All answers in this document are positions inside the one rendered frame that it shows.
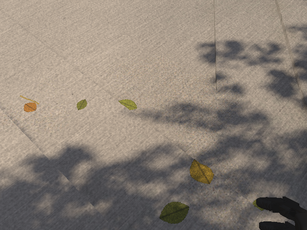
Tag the robot right hand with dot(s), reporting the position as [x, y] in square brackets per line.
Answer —
[286, 208]

